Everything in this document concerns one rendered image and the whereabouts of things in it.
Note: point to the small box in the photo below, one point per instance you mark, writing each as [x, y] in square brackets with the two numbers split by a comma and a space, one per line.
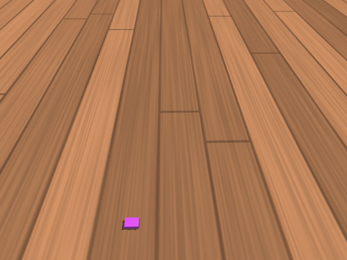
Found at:
[132, 223]

